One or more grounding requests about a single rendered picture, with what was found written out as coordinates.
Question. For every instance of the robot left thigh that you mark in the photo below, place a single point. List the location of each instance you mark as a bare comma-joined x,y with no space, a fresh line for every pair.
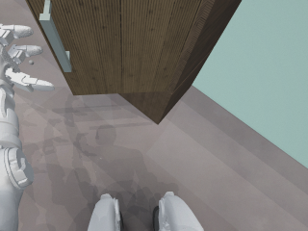
105,215

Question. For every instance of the robot left forearm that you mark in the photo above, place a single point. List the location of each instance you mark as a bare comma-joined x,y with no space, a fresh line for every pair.
9,122

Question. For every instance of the left robot upper arm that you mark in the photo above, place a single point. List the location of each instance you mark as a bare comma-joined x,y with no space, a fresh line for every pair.
16,173

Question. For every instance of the robot thigh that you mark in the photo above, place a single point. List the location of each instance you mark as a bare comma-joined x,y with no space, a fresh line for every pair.
105,215
178,214

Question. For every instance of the robot right thigh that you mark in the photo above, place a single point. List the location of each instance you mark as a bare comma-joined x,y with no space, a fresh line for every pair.
178,214

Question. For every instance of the left robot hand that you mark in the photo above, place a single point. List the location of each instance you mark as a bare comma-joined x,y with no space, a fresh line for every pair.
16,56

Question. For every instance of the cupboard door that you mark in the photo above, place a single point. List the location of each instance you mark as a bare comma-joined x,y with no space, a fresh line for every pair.
120,46

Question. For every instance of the handle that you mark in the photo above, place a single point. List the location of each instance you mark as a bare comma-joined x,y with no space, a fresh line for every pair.
52,34

